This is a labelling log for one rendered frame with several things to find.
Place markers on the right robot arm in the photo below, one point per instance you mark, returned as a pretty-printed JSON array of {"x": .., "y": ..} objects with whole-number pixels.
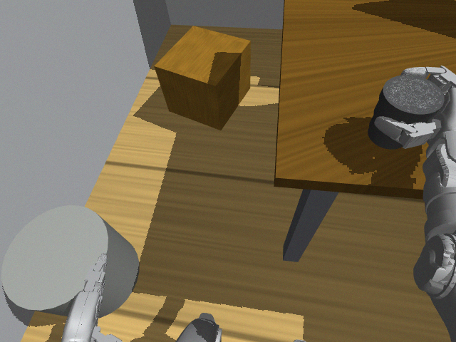
[{"x": 435, "y": 270}]

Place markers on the right robot hand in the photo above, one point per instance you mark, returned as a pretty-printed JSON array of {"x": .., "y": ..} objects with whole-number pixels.
[{"x": 419, "y": 133}]

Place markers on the table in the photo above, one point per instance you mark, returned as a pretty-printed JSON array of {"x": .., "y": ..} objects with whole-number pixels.
[{"x": 336, "y": 56}]

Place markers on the left robot hand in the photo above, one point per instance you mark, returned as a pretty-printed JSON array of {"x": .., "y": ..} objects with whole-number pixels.
[{"x": 82, "y": 321}]

